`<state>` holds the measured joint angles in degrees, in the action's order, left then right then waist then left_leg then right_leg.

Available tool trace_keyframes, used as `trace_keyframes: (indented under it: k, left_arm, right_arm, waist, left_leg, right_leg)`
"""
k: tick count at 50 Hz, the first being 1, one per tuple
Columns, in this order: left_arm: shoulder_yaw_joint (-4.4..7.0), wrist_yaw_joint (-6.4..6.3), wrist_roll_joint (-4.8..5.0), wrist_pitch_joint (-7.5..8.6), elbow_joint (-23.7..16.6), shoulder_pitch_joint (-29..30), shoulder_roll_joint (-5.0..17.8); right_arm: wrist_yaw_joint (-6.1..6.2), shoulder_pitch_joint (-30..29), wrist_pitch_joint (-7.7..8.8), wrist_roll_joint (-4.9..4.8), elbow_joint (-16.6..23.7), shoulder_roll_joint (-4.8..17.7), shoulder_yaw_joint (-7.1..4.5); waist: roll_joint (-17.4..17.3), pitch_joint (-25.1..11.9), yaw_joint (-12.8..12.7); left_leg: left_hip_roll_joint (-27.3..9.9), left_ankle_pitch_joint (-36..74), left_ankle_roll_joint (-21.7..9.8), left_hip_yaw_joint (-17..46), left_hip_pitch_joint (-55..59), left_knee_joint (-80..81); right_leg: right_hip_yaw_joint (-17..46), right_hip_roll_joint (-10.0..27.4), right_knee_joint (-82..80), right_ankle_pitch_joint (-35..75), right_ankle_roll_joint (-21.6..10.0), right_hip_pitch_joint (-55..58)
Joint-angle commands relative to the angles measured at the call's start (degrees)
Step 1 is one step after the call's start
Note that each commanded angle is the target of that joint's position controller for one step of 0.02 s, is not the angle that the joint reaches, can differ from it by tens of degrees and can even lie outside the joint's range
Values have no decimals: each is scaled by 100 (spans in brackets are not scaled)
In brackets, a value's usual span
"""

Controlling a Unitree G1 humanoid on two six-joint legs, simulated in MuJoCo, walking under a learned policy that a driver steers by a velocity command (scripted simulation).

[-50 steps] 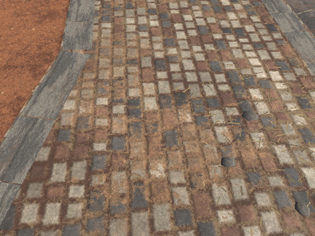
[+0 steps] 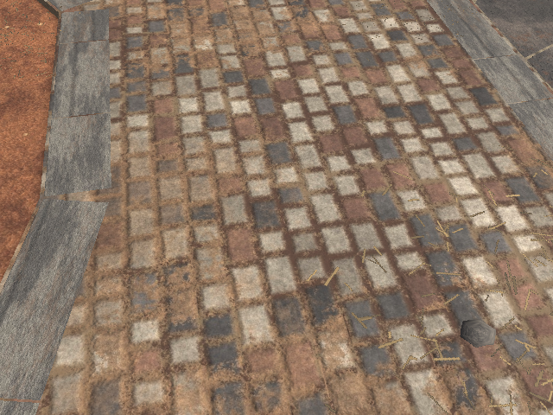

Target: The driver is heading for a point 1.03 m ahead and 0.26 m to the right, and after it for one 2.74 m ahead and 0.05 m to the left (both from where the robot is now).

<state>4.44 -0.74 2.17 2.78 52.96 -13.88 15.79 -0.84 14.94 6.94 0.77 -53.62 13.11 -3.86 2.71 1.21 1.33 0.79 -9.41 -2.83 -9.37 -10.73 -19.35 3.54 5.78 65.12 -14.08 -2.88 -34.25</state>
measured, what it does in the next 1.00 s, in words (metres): walks ahead, turning right: right foot, then left foot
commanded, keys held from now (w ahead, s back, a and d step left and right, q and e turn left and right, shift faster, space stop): w+e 0.56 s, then e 0.08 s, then no key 0.36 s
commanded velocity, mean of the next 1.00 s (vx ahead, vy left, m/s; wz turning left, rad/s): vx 0.38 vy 0.00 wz -0.46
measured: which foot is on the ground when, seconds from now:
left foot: down 0.00-0.36, up 0.38-0.80, down 0.82-1.00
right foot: up 0.00-0.32, down 0.34-0.84, up 0.86-1.00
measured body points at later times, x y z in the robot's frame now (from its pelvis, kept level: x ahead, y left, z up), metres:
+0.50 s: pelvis +0.26 -0.09 -0.01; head +0.30 -0.10 +0.44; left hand +0.44 +0.15 -0.13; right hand +0.31 -0.38 -0.13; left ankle +0.25 +0.10 -0.65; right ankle +0.29 -0.15 -0.74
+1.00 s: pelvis +0.48 -0.11 -0.01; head +0.52 -0.12 +0.43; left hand +0.70 +0.09 -0.14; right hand +0.51 -0.40 -0.12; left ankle +0.61 -0.07 -0.74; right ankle +0.37 -0.21 -0.69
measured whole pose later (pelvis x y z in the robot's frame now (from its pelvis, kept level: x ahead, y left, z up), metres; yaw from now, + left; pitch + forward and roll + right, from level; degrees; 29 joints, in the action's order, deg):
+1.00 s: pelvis +0.48 -0.11 -0.01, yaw -29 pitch +2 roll +0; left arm 3.7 -2.0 0.4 -2.0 43.8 -12.9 15.9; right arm -1.5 5.4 3.1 1.6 -44.8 12.6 -1.6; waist 1.2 2.8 0.0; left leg 2.0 -4.8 -2.6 -1.4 -23.6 -26.8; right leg 5.2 -0.4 57.5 -29.9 2.9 -24.1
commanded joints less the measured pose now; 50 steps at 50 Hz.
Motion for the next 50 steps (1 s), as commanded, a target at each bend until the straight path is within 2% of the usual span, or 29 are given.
trace_keyframes:
  k: [1,6,11,12,14,15,16,17,18,19,20,21,22,23,24,26,30,32,36,39,40,41,42,43,44,46,47,48,50]
  left_arm:
    - [76,10,-45,-95,-295,-213,91]
    - [37,182,-99,-29,-626,668,11]
    - [-25,366,-85,-18,-1078,1515,-35]
    - [-18,400,-76,-21,-1157,1567,-12]
    - [60,437,-64,-35,-1249,1395,153]
    - [140,434,-50,-47,-1218,1043,303]
    - [276,417,-26,-49,-1071,331,544]
    - [494,326,-30,-65,-815,-628,947]
    - [604,203,-31,-108,-689,-1033,1512]
    - [570,260,-121,11,-915,-931,1732]
    - [425,305,-151,72,-885,-1029,1198]
    - [356,299,-121,131,-874,-754,948]
    - [287,295,-93,162,-1000,-249,744]
    - [228,275,-106,166,-1099,108,562]
    - [188,243,-154,169,-1168,224,486]
    - [210,173,-129,194,-1163,122,613]
    - [262,8,-121,142,-1123,-237,853]
    - [274,-39,-105,48,-1118,-359,860]
    - [221,-100,-101,-61,-1030,-626,709]
    - [191,-157,-150,-79,-1079,-456,645]
    - [162,-154,-148,-74,-1136,-290,584]
    - [84,-139,-223,-49,-1267,-290,375]
    - [16,-132,-197,-23,-1185,-1199,184]
    - [10,-78,-158,-32,-1096,-1653,441]
    - [122,-62,-104,-127,-1027,-1351,879]
    - [137,-121,-136,-378,-1121,-576,820]
    - [134,-141,-167,-487,-1130,-505,710]
    - [80,-150,-176,-544,-1099,-574,508]
    - [2,-172,-215,-517,-1012,-623,254]
  right_arm:
    - [94,-152,93,25,249,689,-155]
    - [221,59,1,-5,195,882,-205]
    - [246,505,-164,-106,72,1021,-269]
    - [244,499,-202,-134,72,1066,-286]
    - [257,333,-264,-178,141,1237,-329]
    - [268,242,-304,-203,180,1332,-350]
    - [270,102,-348,-229,225,1393,-354]
    - [273,46,-345,-228,284,1360,-325]
    - [242,169,-266,47,458,715,-133]
    - [158,500,-10,-90,789,372,11]
    - [94,-369,189,-346,908,888,-95]
    - [77,-600,264,-405,997,910,-97]
    - [134,-547,262,-269,868,884,-104]
    - [168,-466,203,-138,827,963,-169]
    - [155,-363,111,-108,823,978,-199]
    - [160,-404,-17,-40,907,825,-190]
    - [190,-1248,-79,20,1232,652,-118]
    - [144,-1562,-57,10,1344,519,-59]
    - [7,-1808,-40,-49,1478,615,-53]
    - [-36,-1428,52,26,1418,875,-128]
    - [-29,-1061,107,87,1325,929,-148]
    - [-10,-655,151,222,1309,1185,-181]
    - [11,-304,92,344,1304,1373,-192]
    - [-29,-72,-1,144,1181,1012,-124]
    - [-54,-326,-84,-16,1270,812,-56]
    - [-61,-952,-249,10,1328,546,89]
    - [-65,-1204,-298,45,1330,495,132]
    - [-72,-1345,-352,83,1295,620,93]
    - [-42,-1322,-392,107,1227,720,47]
  waist:
    - [-601,55,-201]
    - [-518,297,27]
    - [-470,555,292]
    - [-513,545,258]
    - [-712,275,19]
    - [-841,5,-221]
    - [-842,-384,-651]
    - [-631,-897,-1123]
    - [717,-1196,-896]
    - [1219,-2217,-448]
    - [276,-1871,-848]
    - [169,-1146,-701]
    - [-373,-771,-395]
    - [-361,-575,-177]
    - [-266,-534,-34]
    - [-239,-442,34]
    - [-50,-117,-174]
    - [149,-171,-301]
    - [364,-336,-493]
    - [464,-490,-272]
    - [395,-634,-39]
    - [2,-1228,74]
    - [-1214,-2004,-127]
    - [-1837,-2660,-172]
    - [-1126,-2170,-79]
    - [-545,-1053,-162]
    - [-650,-731,-310]
    - [-889,-530,-398]
    - [-1158,-583,-348]
  left_leg:
    - [-1658,1095,-753,908,235,1210]
    - [-1599,1156,-621,189,576,1303]
    - [-1837,1605,-555,-184,1474,952]
    - [-1875,1956,-516,-256,1607,788]
    - [-1873,3762,-400,-434,1705,163]
    - [-1847,4727,-336,-498,1701,-432]
    - [-1716,5221,-227,-598,1512,-1429]
    - [-1470,4465,22,-661,669,-2850]
    - [-938,-154,270,-544,-1156,-4773]
    - [154,-2703,444,838,-2985,-6279]
    - [-133,-2257,291,1478,-3658,-6429]
    - [-371,-1686,142,1407,-3864,-6039]
    - [-654,-1233,142,1426,-3443,-5567]
    - [-803,-999,202,1425,-2982,-5109]
    - [-895,-852,255,1444,-2609,-4902]
    - [-871,-673,424,1329,-2431,-4405]
    - [-536,438,645,1139,-2512,-2821]
    - [-221,1072,603,1027,-2077,-1920]
    - [-7,1679,458,1078,-1745,-1113]
    - [-37,1308,164,1176,-1456,-716]
    - [-67,1895,22,1066,-903,-297]
    - [-732,3830,-259,1559,299,-592]
    - [-2111,5971,-1348,3013,2098,-984]
    - [-2655,5261,-1827,4170,2509,-785]
    - [-2409,3631,-1641,3966,1968,-622]
    - [-1843,1448,-1206,3167,495,-111]
    - [-1594,744,-1027,2853,-216,168]
    - [-1267,431,-871,2447,-772,375]
    - [-1026,590,-863,2017,-975,435]
  right_leg:
    - [359,274,-337,697,39,-572]
    - [-45,168,-1804,1721,66,-685]
    - [-517,54,-2553,1308,-104,-940]
    - [-627,-11,-2639,1068,-168,-855]
    - [-973,-346,-2706,529,-365,-183]
    - [-1141,-586,-2676,246,-487,375]
    - [-1254,-860,-2911,289,-660,1330]
    - [-994,-982,-3324,649,-899,2933]
    - [1039,313,-3349,1073,-1260,4366]
    - [4479,1413,-4504,-295,-2478,5809]
    - [4157,1320,-4975,-250,-2072,5674]
    - [3241,1124,-4928,162,-1825,4993]
    - [2523,846,-4902,726,-1595,4060]
    - [2021,634,-4957,1259,-1480,3324]
    - [1790,502,-5083,1494,-1435,2895]
    - [1504,375,-5214,1985,-1458,2474]
    - [942,17,-5086,2948,-1202,2107]
    - [688,-237,-4798,3224,-930,1948]
    - [1004,-39,-4381,2701,-703,2375]
    - [1388,145,-3650,2970,-588,2950]
    - [1290,-80,-3156,3175,-439,2947]
    - [1122,-450,-2185,2431,-218,2523]
    - [781,-1128,-401,-521,193,1130]
    - [894,-1176,410,-2714,370,585]
    - [1014,-916,881,-2509,494,325]
    - [598,-583,557,-1959,623,208]
    - [484,-392,-7,-1746,629,554]
    - [215,-397,-645,-1543,633,1001]
    - [-60,-453,-1554,-1349,627,1567]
